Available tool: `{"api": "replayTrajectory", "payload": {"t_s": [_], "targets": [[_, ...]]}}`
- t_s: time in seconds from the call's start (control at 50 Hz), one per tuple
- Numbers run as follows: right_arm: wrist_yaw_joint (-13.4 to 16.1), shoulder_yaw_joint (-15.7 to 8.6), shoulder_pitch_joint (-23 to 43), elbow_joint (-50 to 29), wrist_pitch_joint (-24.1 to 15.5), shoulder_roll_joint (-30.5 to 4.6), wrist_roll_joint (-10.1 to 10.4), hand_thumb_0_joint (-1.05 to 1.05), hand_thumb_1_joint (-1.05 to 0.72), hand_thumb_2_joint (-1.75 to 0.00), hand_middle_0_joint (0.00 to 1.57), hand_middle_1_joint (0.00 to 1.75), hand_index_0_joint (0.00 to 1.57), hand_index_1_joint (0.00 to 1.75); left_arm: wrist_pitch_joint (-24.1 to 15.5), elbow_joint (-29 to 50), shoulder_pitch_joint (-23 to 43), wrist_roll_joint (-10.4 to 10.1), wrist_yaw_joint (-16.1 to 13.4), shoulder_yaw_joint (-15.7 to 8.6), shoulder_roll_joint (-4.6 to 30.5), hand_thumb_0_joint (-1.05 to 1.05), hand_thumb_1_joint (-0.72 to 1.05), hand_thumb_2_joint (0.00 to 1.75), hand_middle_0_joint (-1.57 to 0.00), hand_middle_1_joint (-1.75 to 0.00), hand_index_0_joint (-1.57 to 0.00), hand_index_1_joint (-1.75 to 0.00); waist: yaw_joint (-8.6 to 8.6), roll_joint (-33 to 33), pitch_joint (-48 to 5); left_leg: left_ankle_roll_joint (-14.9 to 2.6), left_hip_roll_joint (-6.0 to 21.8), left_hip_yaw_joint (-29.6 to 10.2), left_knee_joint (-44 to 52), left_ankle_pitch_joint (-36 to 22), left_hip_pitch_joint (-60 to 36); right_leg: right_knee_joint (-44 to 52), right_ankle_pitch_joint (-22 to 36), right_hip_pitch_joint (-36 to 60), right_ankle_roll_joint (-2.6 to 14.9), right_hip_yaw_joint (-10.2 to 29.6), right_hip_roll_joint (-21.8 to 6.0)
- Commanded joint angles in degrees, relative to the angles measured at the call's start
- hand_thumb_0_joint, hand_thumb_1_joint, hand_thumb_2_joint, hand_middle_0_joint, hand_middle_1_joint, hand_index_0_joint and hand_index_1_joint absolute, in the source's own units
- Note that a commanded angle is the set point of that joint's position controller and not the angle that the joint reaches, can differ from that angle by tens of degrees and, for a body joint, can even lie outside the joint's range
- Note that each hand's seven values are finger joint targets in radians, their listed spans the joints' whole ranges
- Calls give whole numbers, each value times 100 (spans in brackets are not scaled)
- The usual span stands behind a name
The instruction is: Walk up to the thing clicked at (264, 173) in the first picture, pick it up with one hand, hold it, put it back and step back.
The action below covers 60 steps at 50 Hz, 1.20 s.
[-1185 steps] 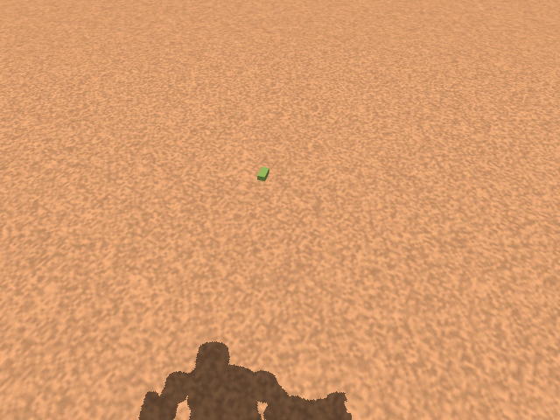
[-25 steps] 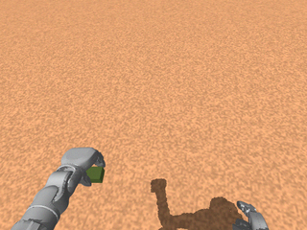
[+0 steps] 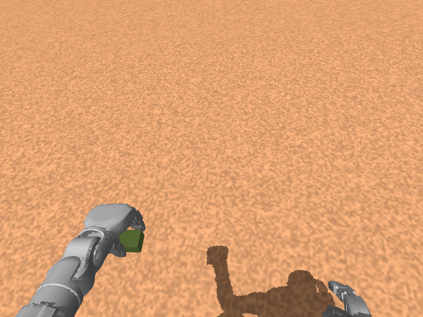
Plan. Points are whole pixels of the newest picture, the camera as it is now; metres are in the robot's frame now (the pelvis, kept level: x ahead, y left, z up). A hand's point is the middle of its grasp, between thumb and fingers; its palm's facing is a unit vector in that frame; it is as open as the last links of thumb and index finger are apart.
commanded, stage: crouch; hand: left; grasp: from above
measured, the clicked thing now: (125, 240) +0.30 +0.21 -0.08
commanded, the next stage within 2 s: lower in 2.00 s
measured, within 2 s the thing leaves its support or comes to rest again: neither
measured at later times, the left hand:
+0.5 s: hand (142, 246) +0.35 +0.22 -0.24, palm faces -0.39 +0.08 -0.92, open 6.8 cm
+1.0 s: hand (164, 254) +0.41 +0.20 -0.46, palm faces -0.44 +0.03 -0.90, open 6.8 cm
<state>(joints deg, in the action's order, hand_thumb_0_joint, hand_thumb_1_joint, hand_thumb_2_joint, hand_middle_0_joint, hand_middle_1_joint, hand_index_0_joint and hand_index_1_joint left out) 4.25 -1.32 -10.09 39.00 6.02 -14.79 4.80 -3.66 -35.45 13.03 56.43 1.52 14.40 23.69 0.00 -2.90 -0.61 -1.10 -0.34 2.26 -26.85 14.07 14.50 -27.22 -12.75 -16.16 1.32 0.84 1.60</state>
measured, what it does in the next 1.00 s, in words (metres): lowers itself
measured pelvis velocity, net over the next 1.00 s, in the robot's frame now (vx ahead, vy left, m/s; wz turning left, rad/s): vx -0.08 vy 0.01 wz -0.01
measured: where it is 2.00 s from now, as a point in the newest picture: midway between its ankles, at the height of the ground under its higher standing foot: outside the picture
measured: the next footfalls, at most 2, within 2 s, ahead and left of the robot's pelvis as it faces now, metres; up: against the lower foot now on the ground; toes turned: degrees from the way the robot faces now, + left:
none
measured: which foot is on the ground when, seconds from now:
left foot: down 0.00-1.00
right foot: down 0.00-1.00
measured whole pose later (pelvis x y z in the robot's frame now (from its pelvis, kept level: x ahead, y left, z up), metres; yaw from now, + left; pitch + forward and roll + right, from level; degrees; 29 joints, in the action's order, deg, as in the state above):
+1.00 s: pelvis -0.08 +0.01 -0.31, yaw -1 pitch +40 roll -4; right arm -2.4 0.5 -12.3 41.1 -2.4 -13.3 -4.0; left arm -5.8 -80.8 57.0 70.5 -20.6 3.4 30.1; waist -14.6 -2.5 -11.3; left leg -2.9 -0.1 -0.1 -113.1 37.8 115.0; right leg -109.9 -35.4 -114.1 1.2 -4.2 -0.1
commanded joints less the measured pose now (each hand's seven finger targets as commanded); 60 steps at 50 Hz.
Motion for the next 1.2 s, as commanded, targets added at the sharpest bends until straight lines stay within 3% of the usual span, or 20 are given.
{"api": "replayTrajectory", "payload": {"t_s": [0.0, 0.14, 0.2, 0.3, 0.36, 0.44, 0.5, 0.54, 0.58, 0.62, 0.72, 0.8, 0.84, 0.88, 0.92, 1.0, 1.02, 1.04, 1.12, 1.18], "targets": [[50, -233, 368, -664, -175, -697, -81, 0, -89, -90, 20, 30, 20, 30, -45, 465, 1713, 74, -517, -582, 918, 0, 91, 3, -122, -9, -128, -4, -123, 522, -1084, -44, -100, -122, 82, -1153, -316, 246, 950, 162, -31, 38, -15], [-82, -319, 69, -429, -159, -768, -204, 0, -89, -90, 20, 30, 20, 30, -209, -689, 2533, 502, -1257, -465, 760, 0, 88, 2, -118, -12, -124, -6, -370, 475, -1340, -12, -134, -115, -1089, -747, 821, -780, 674, -1059, -42, 2, -41], [-148, -412, -199, -324, -234, -801, -310, 0, -90, -90, 20, 30, 20, 30, -262, -1039, 3207, 755, -1644, -427, 656, 0, 83, 9, -117, -14, -122, -10, -490, 276, -1998, 14, -147, -105, -2054, -557, 1641, -1676, 519, -1927, -11, 19, -48], [-229, -492, -586, -268, -325, -901, -418, 0, -90, -90, 20, 30, 20, 30, -227, -1756, 4151, 1085, -2178, -593, 933, 0, 85, 9, -116, -20, -122, -13, -633, -35, -2935, -39, -140, -104, -3443, -189, 3017, -2909, 175, -3250, 28, 18, -1], [-212, -479, -717, -221, -403, -907, -479, 0, -90, -90, 20, 30, 20, 30, -111, -2375, 4610, 1146, -2345, -687, 1060, 0, 83, 12, -114, -21, -121, -15, -703, -64, -3060, -24, -156, -192, -3874, 408, 3890, -3431, -309, -3880, 42, -16, 10], [-186, -526, -853, -248, -548, -972, -529, 0, -90, -90, 20, 30, 20, 30, 41, -2669, 4959, 1028, -2378, -783, 1191, 0, 82, 14, -114, -21, -120, -15, -726, -185, -3782, -13, -142, -325, -4448, 895, 4605, -4139, -752, -4512, 90, -75, 8], [-172, -562, -965, -211, -622, -1001, -552, 0, -90, -90, 20, 30, 20, 30, 143, -2716, 5304, 939, -2305, -767, 1139, 0, 81, 17, -116, -18, -120, -14, -849, -361, -4176, 0, -98, -411, -4832, 1084, 4878, -4604, -958, -5063, 135, -146, 2], [-167, -557, -1005, -159, -664, -983, -588, 0, -90, -90, 20, 30, 20, 30, 173, -2901, 5388, 912, -2252, -799, 1129, 0, 81, 14, -114, -18, -120, -13, -880, -306, -4199, 7, -93, -468, -5017, 1333, 5221, -4876, -1192, -5342, 160, -197, 20], [-168, -551, -1050, -159, -689, -979, -604, 0, -90, -90, 20, 30, 20, 30, 149, -2836, 5753, 866, -2183, -798, 1106, 0, 81, 15, -115, -17, -120, -13, -1030, -422, -4281, 16, -94, -502, -5226, 1619, 5524, -5117, -1430, -5689, 179, -230, 24], [-167, -530, -1073, -110, -711, -1017, -618, 0, -89, -90, 20, 30, 20, 30, 121, -2905, 5875, 892, -2150, -884, 1275, 0, 83, 13, -116, -15, -121, -10, -1052, -484, -4300, 25, -77, -608, -5433, 1768, 5712, -5424, -1571, -6116, 190, -283, 8], [-251, -435, -1140, -14, -777, -1090, -692, 0, -89, -90, 20, 30, 20, 30, -60, -3357, 6180, 1046, -2136, -983, 1434, 0, 82, 10, -116, -9, -121, -5, -1308, -433, -4167, 29, -66, -894, -5978, 2073, 6373, -6108, -1826, -7123, 173, -386, -57], [-360, -328, -1233, 4, -845, -1096, -773, 0, -89, -90, 20, 30, 20, 30, -151, -3587, 6355, 1193, -2298, -1071, 1535, 0, 85, 12, -119, -8, -123, -4, -1375, -615, -4492, 28, -95, -780, -6517, 1786, 6669, -6559, -1667, -7497, 189, -417, -85], [-408, -296, -1298, 64, -869, -1135, -812, 0, -89, -90, 20, 30, 20, 30, -176, -3574, 6573, 1349, -2405, -1213, 1856, 0, 84, 16, -121, -7, -124, -5, -1358, -833, -4823, 9, -123, -637, -6865, 1461, 6828, -6772, -1417, -7574, 187, -392, -74], [-506, -238, -1356, 53, -902, -1081, -879, 0, -89, -90, 20, 30, 20, 30, -171, -3664, 6619, 1342, -2458, -1221, 1761, 0, 87, 15, -121, -9, -125, -6, -1473, -950, -4833, -3, -133, -577, -7109, 1307, 7011, -6920, -1292, -7698, 170, -401, -96], [-573, -246, -1401, 104, -905, -1134, -917, 0, -89, -90, 20, 30, 20, 30, -171, -3694, 6684, 1419, -2505, -1352, 1990, 0, 86, 14, -121, -7, -125, -4, -1429, -1159, -4946, 13, -124, -572, -7265, 1156, 6987, -7084, -1229, -7864, 185, -424, -98], [-700, -270, -1494, 116, -916, -1164, -988, 0, -89, -90, 20, 30, 20, 30, -186, -3494, 7019, 1417, -2491, -1356, 1924, 0, 88, 15, -122, -9, -126, -5, -1575, -1461, -5252, 17, -100, -542, -7674, 802, 6921, -7385, -985, -8062, 177, -469, -99], [-715, -262, -1486, 100, -911, -1128, -994, 0, -90, -90, 20, 30, 20, 30, -182, -3474, 7053, 1380, -2490, -1387, 1990, 0, 88, 14, -123, -7, -127, -4, -1520, -1454, -5339, 13, -103, -532, -7749, 748, 6905, -7468, -954, -8058, 187, -480, -78], [-733, -268, -1512, 96, -921, -1133, -1012, 0, -90, -90, 20, 30, 20, 30, -197, -3442, 7139, 1362, -2467, -1343, 1875, 0, 89, 14, -124, -8, -128, -5, -1629, -1489, -5336, 11, -97, -523, -7838, 780, 6985, -7498, -951, -8099, 173, -494, -88], [-776, -255, -1474, 92, -898, -1092, -1038, 0, -90, -90, 20, 30, 20, 30, -257, -3578, 7160, 1294, -2398, -1375, 2053, 0, 89, 12, -123, -8, -127, -4, -1723, -1116, -5015, -71, -114, -426, -8091, 1216, 7657, -7551, -1095, -7987, 130, -489, -50], [-806, -232, -1514, 133, -872, -1140, -1066, 0, -90, -90, 20, 30, 20, 30, -309, -3721, 7111, 1293, -2335, -1340, 2058, 0, 89, 12, -122, -10, -126, -5, -1754, -1052, -4966, -114, -110, -371, -8357, 1078, 7827, -7675, -893, -7954, 89, -460, -25]]}}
